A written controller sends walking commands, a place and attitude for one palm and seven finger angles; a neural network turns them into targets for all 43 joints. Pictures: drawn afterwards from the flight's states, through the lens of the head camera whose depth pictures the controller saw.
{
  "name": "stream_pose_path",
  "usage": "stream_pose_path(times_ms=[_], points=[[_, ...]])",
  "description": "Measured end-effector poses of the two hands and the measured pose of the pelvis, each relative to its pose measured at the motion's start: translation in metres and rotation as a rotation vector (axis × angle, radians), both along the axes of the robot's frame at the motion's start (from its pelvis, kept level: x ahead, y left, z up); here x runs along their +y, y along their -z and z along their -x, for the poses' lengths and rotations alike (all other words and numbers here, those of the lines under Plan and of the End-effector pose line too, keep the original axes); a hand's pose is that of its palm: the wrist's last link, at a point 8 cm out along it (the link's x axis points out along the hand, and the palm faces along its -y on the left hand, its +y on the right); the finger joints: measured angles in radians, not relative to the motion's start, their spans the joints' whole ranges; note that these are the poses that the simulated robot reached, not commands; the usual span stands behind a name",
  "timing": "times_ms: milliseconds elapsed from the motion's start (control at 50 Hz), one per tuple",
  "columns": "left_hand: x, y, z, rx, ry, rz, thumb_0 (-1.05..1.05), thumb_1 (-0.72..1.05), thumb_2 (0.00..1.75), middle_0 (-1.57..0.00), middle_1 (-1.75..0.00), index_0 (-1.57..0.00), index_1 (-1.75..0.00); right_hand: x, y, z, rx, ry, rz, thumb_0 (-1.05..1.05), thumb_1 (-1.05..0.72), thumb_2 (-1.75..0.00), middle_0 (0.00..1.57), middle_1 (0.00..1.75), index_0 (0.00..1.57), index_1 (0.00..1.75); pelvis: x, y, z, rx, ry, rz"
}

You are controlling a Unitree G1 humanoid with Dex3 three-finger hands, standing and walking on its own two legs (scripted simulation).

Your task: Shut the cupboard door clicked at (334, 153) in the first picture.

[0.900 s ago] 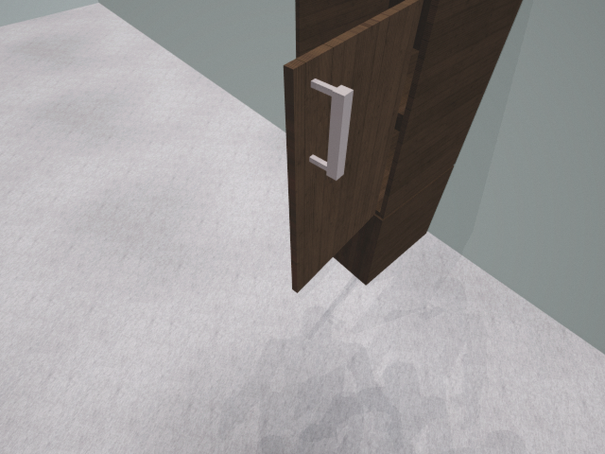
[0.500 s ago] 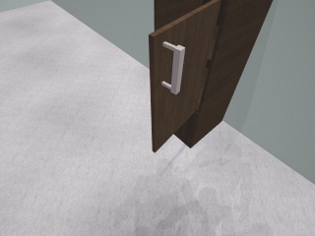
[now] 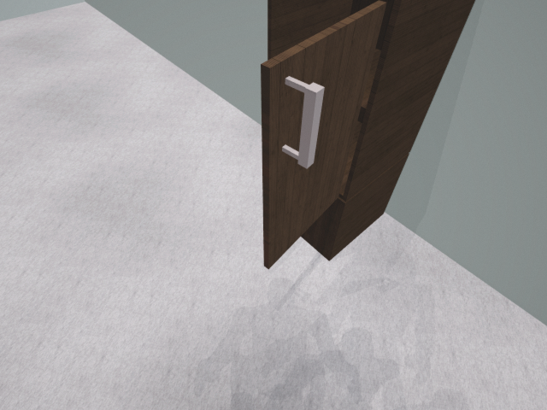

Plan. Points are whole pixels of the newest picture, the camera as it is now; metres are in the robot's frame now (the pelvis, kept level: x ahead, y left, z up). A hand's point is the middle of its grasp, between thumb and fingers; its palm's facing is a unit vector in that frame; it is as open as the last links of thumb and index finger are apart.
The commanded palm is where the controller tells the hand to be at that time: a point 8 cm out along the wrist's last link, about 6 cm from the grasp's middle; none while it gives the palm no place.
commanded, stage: walk around to get in front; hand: left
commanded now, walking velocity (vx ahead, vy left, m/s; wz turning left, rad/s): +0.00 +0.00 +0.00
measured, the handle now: (299, 124) +0.54 -0.01 +0.13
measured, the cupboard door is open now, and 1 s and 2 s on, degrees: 98 98 98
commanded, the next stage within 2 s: none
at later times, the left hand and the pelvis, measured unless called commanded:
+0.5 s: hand out of the picture +0.05 +0.18 -0.18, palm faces -0.13 -0.95 -0.27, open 7.3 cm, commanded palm none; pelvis -0.03 -0.02 -0.02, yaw -11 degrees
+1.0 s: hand out of the picture +0.09 +0.17 -0.18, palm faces -0.35 -0.91 -0.22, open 7.3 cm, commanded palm none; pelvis -0.02 +0.00 -0.01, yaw -26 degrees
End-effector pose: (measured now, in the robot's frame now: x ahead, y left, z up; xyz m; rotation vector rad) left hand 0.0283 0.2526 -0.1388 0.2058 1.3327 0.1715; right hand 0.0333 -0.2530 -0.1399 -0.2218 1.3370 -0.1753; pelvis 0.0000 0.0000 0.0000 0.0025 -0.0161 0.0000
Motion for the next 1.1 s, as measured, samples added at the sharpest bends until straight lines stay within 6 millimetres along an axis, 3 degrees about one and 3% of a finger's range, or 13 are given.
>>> stream_pose_path(times_ms=[180, 360, 480, 560, 720, 840, 1000, 1100], points=[[0.001, 0.002, 0.0, 0.018, 0.01, 0.002, 0.0, 0.91, 0.9, -0.2, -0.3, -0.2, -0.3, 0.005, 0.001, 0.002, -0.015, 0.026, 0.004, 0.0, -0.91, -0.9, 0.2, 0.3, 0.21, 0.3, 0.003, 0.002, 0.002, 0.002, 0.035, 0.003], [-0.004, 0.013, -0.003, 0.057, 0.075, 0.016, 0.0, 0.91, 0.9, -0.2, -0.3, -0.2, -0.3, 0.012, 0.014, 0.035, -0.013, 0.136, -0.014, 0.0, -0.91, -0.9, 0.2, 0.3, 0.21, 0.3, 0.003, 0.012, 0.015, 0.006, 0.126, -0.013], [-0.019, 0.007, -0.021, 0.022, 0.13, -0.015, 0.0, 0.91, 0.9, -0.2, -0.3, -0.2, -0.3, -0.001, 0.031, 0.066, 0.001, 0.196, -0.043, 0.0, -0.91, -0.9, 0.2, 0.3, 0.21, 0.3, -0.012, 0.019, 0.025, -0.005, 0.192, -0.028], [-0.032, 0.003, -0.027, -0.024, 0.165, -0.048, 0.0, 0.91, 0.9, -0.2, -0.3, -0.2, -0.3, -0.018, 0.041, 0.077, 0.014, 0.243, -0.06, 0.01, -0.91, -0.9, 0.2, 0.3, 0.21, 0.3, -0.025, 0.024, 0.03, -0.001, 0.22, -0.029], [-0.054, -0.01, -0.029, 0.022, 0.239, -0.036, 0.0, 0.91, 0.9, -0.2, -0.3, -0.2, -0.3, -0.043, 0.014, 0.064, -0.078, 0.319, -0.029, 0.01, -0.91, -0.9, 0.2, 0.3, 0.2, 0.3, -0.033, 0.006, 0.032, 0.025, 0.312, -0.048], [-0.057, -0.006, -0.042, 0.021, 0.289, -0.009, 0.0, 0.91, 0.9, -0.2, -0.3, -0.2, -0.3, -0.046, 0.003, 0.05, -0.142, 0.358, 0.008, 0.01, -0.91, -0.9, 0.2, 0.3, 0.2, 0.3, -0.026, 0.004, 0.027, 0.031, 0.375, -0.039], [-0.034, 0.009, -0.073, 0.024, 0.367, 0.021, 0.0, 0.91, 0.9, -0.2, -0.3, -0.21, -0.3, -0.022, -0.012, 0.033, -0.223, 0.406, 0.053, 0.01, -0.91, -0.9, 0.2, 0.3, 0.2, 0.3, 0.003, 0.008, 0.015, 0.04, 0.462, -0.022], [-0.015, 0.026, -0.112, 0.016, 0.431, 0.033, 0.01, 0.91, 0.9, -0.2, -0.3, -0.2, -0.3, 0.006, -0.013, 0.047, -0.234, 0.442, 0.103, 0.0, -0.91, -0.9, 0.2, 0.3, 0.2, 0.3, 0.026, 0.018, 0.006, 0.04, 0.521, 0.008]])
